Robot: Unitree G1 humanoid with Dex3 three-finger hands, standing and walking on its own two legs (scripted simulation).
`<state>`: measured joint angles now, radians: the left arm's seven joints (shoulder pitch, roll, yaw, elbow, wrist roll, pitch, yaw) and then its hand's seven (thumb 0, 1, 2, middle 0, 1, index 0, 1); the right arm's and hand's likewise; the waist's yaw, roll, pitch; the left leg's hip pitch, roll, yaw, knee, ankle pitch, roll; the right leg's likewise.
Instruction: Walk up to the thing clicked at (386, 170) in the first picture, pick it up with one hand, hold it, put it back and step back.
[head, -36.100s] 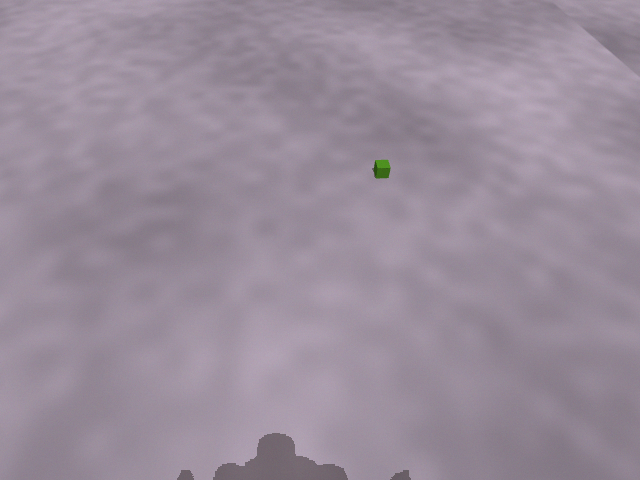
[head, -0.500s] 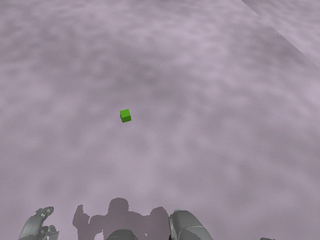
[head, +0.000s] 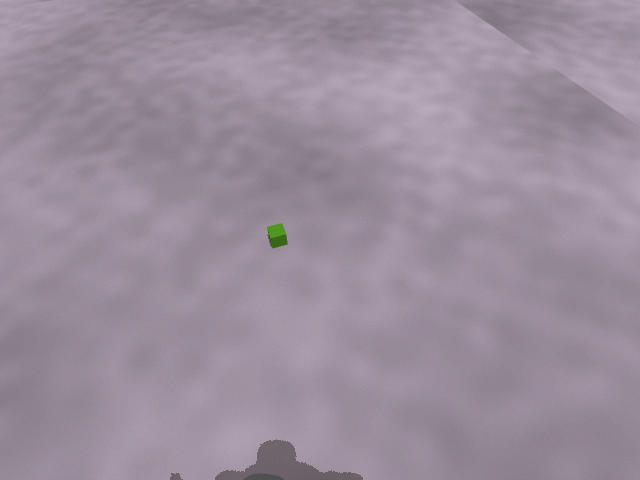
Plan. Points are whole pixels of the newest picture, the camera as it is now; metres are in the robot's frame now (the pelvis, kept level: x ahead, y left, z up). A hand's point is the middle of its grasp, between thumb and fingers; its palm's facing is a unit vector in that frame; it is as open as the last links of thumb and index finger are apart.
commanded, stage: step back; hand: left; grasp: from above
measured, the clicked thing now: (277, 235) +1.08 +0.25 -0.73
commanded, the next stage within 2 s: stand in 0.88 s
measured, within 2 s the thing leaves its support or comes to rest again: neither
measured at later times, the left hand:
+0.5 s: hand out of the picture +0.06 +0.27 -0.14, palm faces +0.04 -0.92 -0.38, open 7.4 cm
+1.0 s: hand out of the picture +0.14 +0.28 -0.14, palm faces -0.03 -0.94 -0.35, open 7.4 cm
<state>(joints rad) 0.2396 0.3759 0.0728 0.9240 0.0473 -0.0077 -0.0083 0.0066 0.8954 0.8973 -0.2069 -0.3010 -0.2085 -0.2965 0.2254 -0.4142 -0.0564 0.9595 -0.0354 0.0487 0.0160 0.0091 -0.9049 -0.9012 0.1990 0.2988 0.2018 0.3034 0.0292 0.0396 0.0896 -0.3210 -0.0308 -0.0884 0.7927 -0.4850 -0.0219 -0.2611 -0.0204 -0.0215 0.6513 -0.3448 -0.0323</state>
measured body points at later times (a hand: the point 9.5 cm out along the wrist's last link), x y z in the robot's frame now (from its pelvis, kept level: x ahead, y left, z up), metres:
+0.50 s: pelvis +0.02 +0.00 +0.01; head +0.03 -0.01 +0.45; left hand +0.06 +0.32 -0.11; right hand +0.09 -0.32 -0.12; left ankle +0.06 +0.14 -0.70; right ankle +0.02 -0.11 -0.73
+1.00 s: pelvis +0.05 +0.02 +0.02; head +0.06 +0.03 +0.47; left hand +0.14 +0.33 -0.11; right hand +0.18 -0.26 -0.11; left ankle +0.08 +0.15 -0.73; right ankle +0.02 -0.11 -0.73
